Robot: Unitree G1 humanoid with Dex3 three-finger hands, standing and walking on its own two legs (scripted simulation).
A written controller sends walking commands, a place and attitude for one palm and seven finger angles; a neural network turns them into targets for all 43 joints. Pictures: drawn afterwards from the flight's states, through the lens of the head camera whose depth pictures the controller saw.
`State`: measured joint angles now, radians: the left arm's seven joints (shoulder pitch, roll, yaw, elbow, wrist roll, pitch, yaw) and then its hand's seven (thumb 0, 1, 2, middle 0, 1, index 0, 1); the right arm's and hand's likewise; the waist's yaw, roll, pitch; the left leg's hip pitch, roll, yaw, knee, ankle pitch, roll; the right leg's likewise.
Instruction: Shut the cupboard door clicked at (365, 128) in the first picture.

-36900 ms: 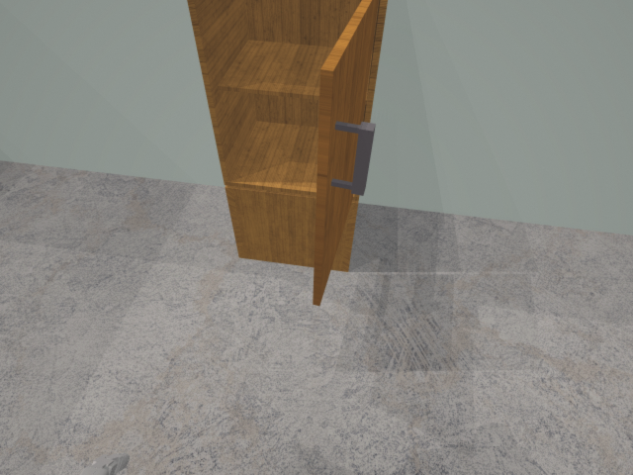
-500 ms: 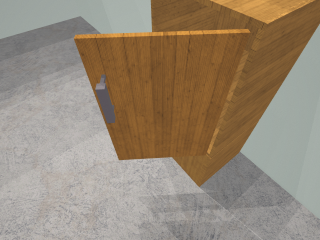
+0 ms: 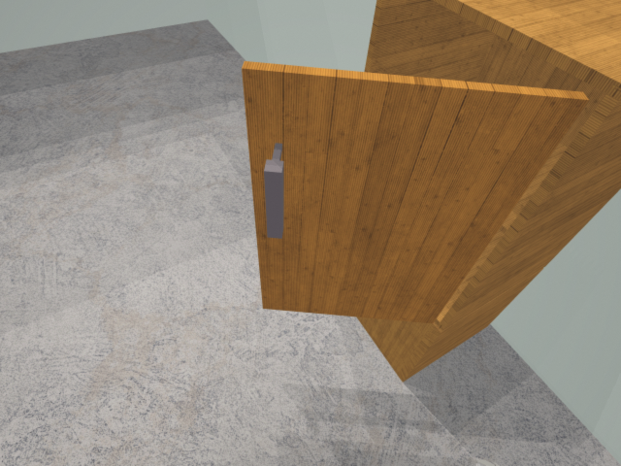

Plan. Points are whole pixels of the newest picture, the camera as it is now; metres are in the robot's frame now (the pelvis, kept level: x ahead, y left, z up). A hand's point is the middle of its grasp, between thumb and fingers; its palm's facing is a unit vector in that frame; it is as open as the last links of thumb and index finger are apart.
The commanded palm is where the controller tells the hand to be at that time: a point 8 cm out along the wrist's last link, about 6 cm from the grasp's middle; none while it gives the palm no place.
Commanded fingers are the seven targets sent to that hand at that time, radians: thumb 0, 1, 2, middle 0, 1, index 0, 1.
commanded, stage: come to a stop and stand still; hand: left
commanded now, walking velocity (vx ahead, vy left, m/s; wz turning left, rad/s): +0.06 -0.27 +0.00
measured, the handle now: (276, 192) +0.46 +0.10 +0.08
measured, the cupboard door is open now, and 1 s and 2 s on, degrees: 56 56 56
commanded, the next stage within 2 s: look again from close up in 0.84 s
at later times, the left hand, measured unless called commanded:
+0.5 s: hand out of the picture +0.03 +0.15 -0.16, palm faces -0.04 -0.98 -0.21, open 7.4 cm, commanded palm none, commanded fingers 0.00 0.90 0.90 -0.20 -0.30 -0.20 -0.30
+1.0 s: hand out of the picture -0.04 +0.12 -0.16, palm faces +0.00 -0.98 -0.19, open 7.4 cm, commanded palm none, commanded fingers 0.00 0.90 0.90 -0.20 -0.30 -0.20 -0.30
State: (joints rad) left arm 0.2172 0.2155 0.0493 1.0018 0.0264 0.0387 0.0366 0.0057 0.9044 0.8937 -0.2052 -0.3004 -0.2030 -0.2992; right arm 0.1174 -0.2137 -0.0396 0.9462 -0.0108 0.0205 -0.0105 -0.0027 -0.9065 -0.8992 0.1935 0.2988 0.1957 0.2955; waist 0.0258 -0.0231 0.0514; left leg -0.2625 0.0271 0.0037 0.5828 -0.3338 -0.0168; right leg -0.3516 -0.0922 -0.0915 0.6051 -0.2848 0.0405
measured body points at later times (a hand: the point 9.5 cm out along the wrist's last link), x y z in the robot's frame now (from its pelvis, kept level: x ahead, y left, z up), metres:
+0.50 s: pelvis -0.04 -0.03 +0.01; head -0.02 -0.03 +0.46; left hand +0.03 +0.21 -0.14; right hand -0.07 -0.27 -0.15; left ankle -0.01 +0.11 -0.72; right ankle -0.08 -0.15 -0.73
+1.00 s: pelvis -0.04 -0.04 +0.01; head -0.02 -0.05 +0.46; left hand -0.04 +0.17 -0.15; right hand -0.03 -0.27 -0.15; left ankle -0.03 +0.09 -0.73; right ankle -0.08 -0.15 -0.73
